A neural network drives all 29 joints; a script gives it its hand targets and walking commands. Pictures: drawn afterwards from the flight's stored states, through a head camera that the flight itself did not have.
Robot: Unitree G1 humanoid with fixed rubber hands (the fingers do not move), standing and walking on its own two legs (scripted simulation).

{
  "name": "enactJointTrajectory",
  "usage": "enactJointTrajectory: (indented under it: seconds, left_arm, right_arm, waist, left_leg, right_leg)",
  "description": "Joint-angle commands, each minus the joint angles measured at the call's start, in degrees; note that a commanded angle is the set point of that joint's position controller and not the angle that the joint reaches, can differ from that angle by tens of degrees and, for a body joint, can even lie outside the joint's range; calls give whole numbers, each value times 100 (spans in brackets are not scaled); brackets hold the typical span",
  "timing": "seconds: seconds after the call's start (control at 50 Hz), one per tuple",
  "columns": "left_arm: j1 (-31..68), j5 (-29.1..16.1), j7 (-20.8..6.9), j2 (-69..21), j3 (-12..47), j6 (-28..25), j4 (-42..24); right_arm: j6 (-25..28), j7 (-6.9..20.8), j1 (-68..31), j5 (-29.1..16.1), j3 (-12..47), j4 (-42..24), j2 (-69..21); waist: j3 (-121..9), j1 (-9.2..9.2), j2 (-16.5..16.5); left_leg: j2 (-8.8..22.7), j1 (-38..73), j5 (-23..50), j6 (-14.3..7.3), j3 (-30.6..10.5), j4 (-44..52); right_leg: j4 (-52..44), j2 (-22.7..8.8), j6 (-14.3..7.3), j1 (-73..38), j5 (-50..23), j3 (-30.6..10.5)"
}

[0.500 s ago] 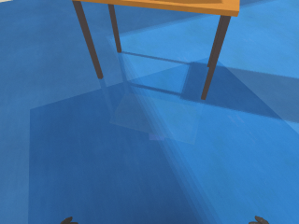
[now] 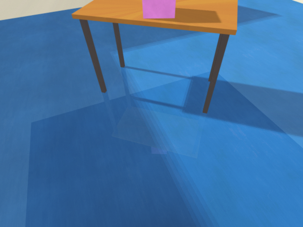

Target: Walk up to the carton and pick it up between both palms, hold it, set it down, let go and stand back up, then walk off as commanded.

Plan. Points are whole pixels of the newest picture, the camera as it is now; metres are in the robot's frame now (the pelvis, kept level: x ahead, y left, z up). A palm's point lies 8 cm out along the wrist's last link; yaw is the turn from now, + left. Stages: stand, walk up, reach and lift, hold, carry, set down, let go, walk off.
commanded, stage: stand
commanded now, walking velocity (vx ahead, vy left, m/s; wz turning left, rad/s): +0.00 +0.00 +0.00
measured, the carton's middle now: out of the picture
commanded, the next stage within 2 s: walk up in 0.94 s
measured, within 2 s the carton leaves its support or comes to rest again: neither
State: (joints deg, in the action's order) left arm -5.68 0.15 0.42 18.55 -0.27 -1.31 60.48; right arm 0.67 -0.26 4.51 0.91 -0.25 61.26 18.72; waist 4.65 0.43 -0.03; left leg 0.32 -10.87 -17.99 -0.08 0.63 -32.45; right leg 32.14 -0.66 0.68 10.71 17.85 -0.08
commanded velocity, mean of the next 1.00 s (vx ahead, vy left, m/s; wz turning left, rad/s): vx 0.00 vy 0.00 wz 0.00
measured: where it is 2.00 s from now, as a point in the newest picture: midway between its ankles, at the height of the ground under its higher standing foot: outside the picture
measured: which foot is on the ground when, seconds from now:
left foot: down 0.00-1.00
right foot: down 0.00-1.00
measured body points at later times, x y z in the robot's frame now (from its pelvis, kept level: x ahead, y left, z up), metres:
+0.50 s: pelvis +0.00 +0.00 +0.01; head +0.00 +0.00 +0.46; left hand +0.08 +0.29 -0.12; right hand +0.09 -0.29 -0.12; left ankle +0.00 +0.12 -0.73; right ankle +0.00 -0.13 -0.73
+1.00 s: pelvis +0.00 -0.01 +0.02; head +0.01 -0.01 +0.46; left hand +0.07 +0.29 -0.12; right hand +0.09 -0.30 -0.12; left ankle +0.00 +0.12 -0.73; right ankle +0.00 -0.13 -0.73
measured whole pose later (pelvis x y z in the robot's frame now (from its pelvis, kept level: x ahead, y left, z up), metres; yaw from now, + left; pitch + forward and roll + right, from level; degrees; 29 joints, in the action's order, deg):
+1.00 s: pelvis +0.00 -0.01 +0.02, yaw +1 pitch -3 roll +0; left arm -6.0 -0.1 0.1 18.9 -0.6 -1.1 64.4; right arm 0.8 -0.1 4.7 0.9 0.3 65.4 19.0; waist 4.2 0.0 -0.7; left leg 0.6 -5.9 -11.2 0.6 -0.4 -20.5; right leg 20.0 -0.4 0.2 5.3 11.3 1.0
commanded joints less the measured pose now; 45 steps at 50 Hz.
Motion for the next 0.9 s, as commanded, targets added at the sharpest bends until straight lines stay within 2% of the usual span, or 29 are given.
enactJointTrajectory:
  seconds: [0.0,0.02,0.04,0.06,0.08,0.12,0.18,0.2,0.22,0.28,0.34,0.36,0.4,0.42,0.44,0.46,0.5,0.52,0.54,0.6,0.62,0.64,0.66,0.68,0.7,0.78,0.82,0.86,0.88]
  left_arm:
    - [231,-18,0,1164,-226,-151,-262]
    - [298,12,7,1213,-193,-153,-311]
    - [525,16,4,1159,-185,-107,-306]
    - [174,-65,-18,1143,-205,-98,-255]
    - [330,-65,-6,1123,-157,-97,-219]
    - [185,-7,39,1124,-213,-90,-186]
    - [420,7,25,1339,-248,-89,-152]
    - [374,26,12,1158,-234,-106,-164]
    - [285,-14,14,1195,-240,-105,-101]
    - [375,1,62,1262,-251,-128,-153]
    - [397,-10,54,1170,-232,-73,-140]
    - [300,19,45,1160,-216,-105,-81]
    - [271,-58,33,1153,-204,-107,-84]
    - [131,-35,39,1279,-252,-114,41]
    - [379,40,51,1244,-200,-137,-40]
    - [318,17,45,1255,-243,-104,-58]
    - [351,-10,61,1109,-211,-111,-19]
    - [157,-36,25,1248,-201,-116,-47]
    - [258,-32,36,1273,-237,-81,-47]
    - [513,1,39,1192,-229,-53,-103]
    - [364,-53,13,1224,-239,-57,-41]
    - [326,6,21,1241,-246,-75,5]
    - [417,-7,-19,1317,-232,-63,-10]
    - [290,-40,7,1194,-217,-54,39]
    - [260,-46,33,1313,-275,-37,-16]
    - [250,25,5,1316,-275,-51,-6]
    - [384,-58,20,1307,-267,-73,-40]
    - [356,-41,4,1190,-229,-63,-20]
    - [222,21,11,1135,-216,-100,22]
  right_arm:
    - [136,-63,-456,28,-235,-367,1040]
    - [163,-44,-427,-16,-211,-308,1042]
    - [148,-73,-482,-22,-202,-294,1117]
    - [158,-63,-286,-53,-243,-216,1257]
    - [137,-94,-466,-5,-219,-160,1279]
    - [156,-64,-167,4,-286,-101,1255]
    - [157,-64,-344,-55,-200,-106,1104]
    - [135,-67,-481,45,-227,-81,1310]
    - [142,-58,-432,0,-228,-14,1218]
    - [144,-32,-282,-30,-191,-83,1070]
    - [161,-39,-317,-23,-251,40,1292]
    - [172,-28,-339,37,-239,58,1251]
    - [153,7,-373,-32,-278,-42,1308]
    - [126,0,-400,-14,-248,17,1285]
    - [146,-7,-239,-49,-223,-47,1040]
    - [123,-3,-202,-3,-205,12,1253]
    - [144,-23,-310,-57,-205,16,1197]
    - [121,-50,-270,-44,-209,92,1293]
    - [142,-59,-283,-18,-234,14,1261]
    - [142,-37,-400,-54,-140,-42,1181]
    - [133,-14,-357,-48,-144,-6,1295]
    - [121,-4,-277,-33,-162,41,1275]
    - [135,-26,-368,-25,-116,-38,1163]
    - [111,-23,-388,-40,-155,26,1311]
    - [136,-45,-319,-11,-173,27,1258]
    - [187,-72,-321,-62,-159,27,1228]
    - [142,-37,-381,-30,-134,79,1202]
    - [140,-53,-393,-48,-181,15,1317]
    - [146,-24,-197,1,-135,93,1230]
  waist:
    - [-550,-10,138]
    - [-626,-54,-112]
    - [-496,-117,-5]
    - [-677,-24,-233]
    - [-444,64,75]
    - [-538,-80,-347]
    - [-578,-88,-23]
    - [-645,13,-379]
    - [-739,-6,-74]
    - [-799,-106,215]
    - [-639,-17,-337]
    - [-492,29,26]
    - [-457,-101,-125]
    - [-663,25,29]
    - [-547,-139,244]
    - [-746,-58,273]
    - [-697,-133,12]
    - [-562,-2,-292]
    - [-529,-74,-2]
    - [-627,-54,263]
    - [-617,58,-57]
    - [-604,-76,-92]
    - [-679,-45,78]
    - [-406,-19,-295]
    - [-399,41,-87]
    - [-557,-52,-182]
    - [-473,28,-2]
    - [-539,-124,69]
    - [-556,-61,94]
  left_leg:
    - [577,206,1506,-336,-613,954]
    - [617,322,1678,-318,-759,1095]
    - [716,324,1630,-286,-702,1133]
    - [724,380,1487,-269,-753,1132]
    - [684,181,1460,-249,-747,1307]
    - [655,283,1300,-247,-679,1343]
    - [666,439,1594,-202,-744,1446]
    - [696,370,1513,-202,-569,1421]
    - [714,362,1487,-194,-722,1449]
    - [693,535,1841,-285,-629,1483]
    - [632,467,1626,-115,-552,1546]
    - [684,369,1420,-134,-672,1583]
    - [632,415,1512,-151,-638,1493]
    - [689,512,1580,-188,-658,1471]
    - [670,532,1696,-170,-633,1625]
    - [652,637,1759,-115,-623,1515]
    - [663,493,1754,-179,-594,1444]
    - [619,447,1695,-149,-556,1425]
    - [607,432,1574,-134,-577,1516]
    - [665,403,1441,-131,-740,1630]
    - [653,376,1313,-167,-604,1602]
    - [591,461,1151,-152,-625,1588]
    - [688,399,1355,-160,-692,1651]
    - [672,397,1126,-152,-680,1667]
    - [690,183,1160,-174,-702,1706]
    - [692,554,1389,-95,-677,1648]
    - [788,304,1403,-185,-747,1628]
    - [661,388,1447,-164,-653,1561]
    - [644,480,1237,-175,-667,1608]
  right_leg:
    - [-831,-568,-386,37,-1416,-540]
    - [-892,-493,-370,-7,-1255,-461]
    - [-1012,-566,-325,58,-1235,-386]
    - [-1003,-559,-348,-82,-1059,-523]
    - [-1107,-574,-342,-106,-1019,-533]
    - [-1164,-581,-334,-274,-1160,-454]
    - [-1185,-512,-301,-181,-1101,-452]
    - [-1320,-568,-257,-403,-1175,-463]
    - [-1281,-655,-318,-433,-1265,-463]
    - [-1303,-645,-289,-563,-1646,-480]
    - [-1413,-710,-335,-420,-1473,-592]
    - [-1404,-624,-266,-511,-1242,-452]
    - [-1454,-623,-277,-333,-1432,-561]
    - [-1497,-703,-259,-557,-1560,-535]
    - [-1369,-701,-290,-392,-1476,-454]
    - [-1410,-647,-223,-539,-1483,-422]
    - [-1494,-681,-264,-623,-1803,-543]
    - [-1560,-688,-254,-553,-1566,-577]
    - [-1477,-731,-322,-570,-1562,-619]
    - [-1497,-606,-259,-540,-1327,-420]
    - [-1560,-695,-257,-554,-1125,-545]
    - [-1563,-645,-246,-576,-1125,-534]
    - [-1494,-695,-291,-526,-1092,-522]
    - [-1595,-657,-290,-314,-832,-569]
    - [-1517,-686,-304,-457,-936,-561]
    - [-1569,-757,-305,-393,-1146,-653]
    - [-1622,-714,-314,-501,-1083,-606]
    - [-1655,-705,-310,-528,-1490,-530]
    - [-1739,-685,-283,-551,-1391,-591]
